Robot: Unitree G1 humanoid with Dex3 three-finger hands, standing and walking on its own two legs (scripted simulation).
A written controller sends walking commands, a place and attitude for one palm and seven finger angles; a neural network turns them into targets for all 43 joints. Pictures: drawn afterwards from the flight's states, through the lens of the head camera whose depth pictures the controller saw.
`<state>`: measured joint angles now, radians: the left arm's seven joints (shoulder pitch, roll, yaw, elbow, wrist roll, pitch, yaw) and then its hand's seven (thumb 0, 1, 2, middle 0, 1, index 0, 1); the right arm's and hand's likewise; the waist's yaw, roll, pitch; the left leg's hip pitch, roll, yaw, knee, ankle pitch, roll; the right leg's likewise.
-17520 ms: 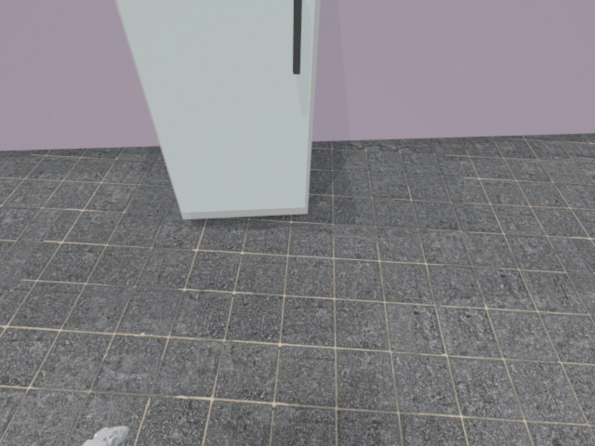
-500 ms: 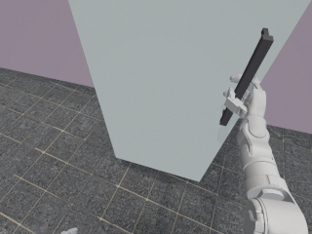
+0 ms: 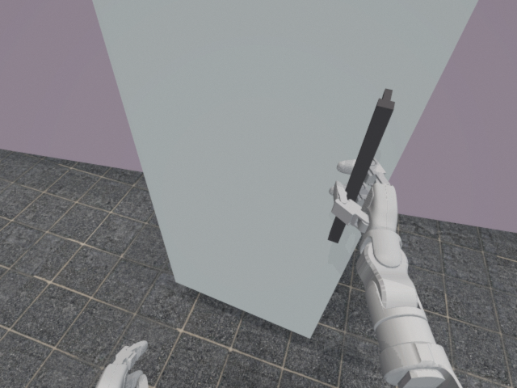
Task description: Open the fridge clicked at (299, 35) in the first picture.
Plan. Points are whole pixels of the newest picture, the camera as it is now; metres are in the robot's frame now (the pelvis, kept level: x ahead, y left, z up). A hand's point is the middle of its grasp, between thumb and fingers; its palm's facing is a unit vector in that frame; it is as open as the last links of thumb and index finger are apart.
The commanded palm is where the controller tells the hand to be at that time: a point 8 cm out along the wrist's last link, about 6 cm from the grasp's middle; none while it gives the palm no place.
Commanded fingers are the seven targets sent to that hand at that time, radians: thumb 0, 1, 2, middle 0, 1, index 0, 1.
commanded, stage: walk backward, drawing the door open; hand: right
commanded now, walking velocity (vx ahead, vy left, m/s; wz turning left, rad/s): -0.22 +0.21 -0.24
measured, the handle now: (356, 177) +0.43 -0.11 +0.13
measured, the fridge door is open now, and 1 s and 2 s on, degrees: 12 46 83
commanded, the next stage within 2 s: stop walking and hold the door back in 1.68 s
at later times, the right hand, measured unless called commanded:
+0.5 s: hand (299, 271) +0.26 -0.02 +0.11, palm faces -0.04 +0.99 -0.14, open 6.5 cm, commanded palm +0.23 -0.07 +0.11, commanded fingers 0.00 -0.90 -0.90 0.45 1.40 0.45 1.40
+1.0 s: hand (185, 352) +0.14 +0.10 +0.10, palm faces +0.13 +0.98 -0.15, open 7.0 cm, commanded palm +0.11 +0.06 +0.11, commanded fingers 0.00 -0.90 -0.90 0.45 1.40 0.45 1.40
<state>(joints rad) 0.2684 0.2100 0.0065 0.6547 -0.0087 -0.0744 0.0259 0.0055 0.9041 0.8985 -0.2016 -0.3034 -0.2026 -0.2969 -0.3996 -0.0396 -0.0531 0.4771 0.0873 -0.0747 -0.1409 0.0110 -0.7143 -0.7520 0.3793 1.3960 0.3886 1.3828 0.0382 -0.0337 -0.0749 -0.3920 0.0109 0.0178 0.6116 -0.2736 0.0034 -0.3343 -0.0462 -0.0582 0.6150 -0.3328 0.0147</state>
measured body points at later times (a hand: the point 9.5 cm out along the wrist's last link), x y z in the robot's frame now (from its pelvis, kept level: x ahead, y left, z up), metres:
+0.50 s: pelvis -0.05 +0.06 +0.00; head -0.03 +0.09 +0.45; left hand +0.14 +0.26 -0.10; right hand +0.25 -0.07 +0.12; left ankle +0.02 +0.12 -0.73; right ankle -0.01 -0.12 -0.72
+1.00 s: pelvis -0.10 +0.23 -0.02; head -0.08 +0.24 +0.43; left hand +0.15 +0.36 -0.11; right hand +0.13 +0.05 +0.11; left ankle -0.01 +0.30 -0.72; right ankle -0.08 +0.06 -0.73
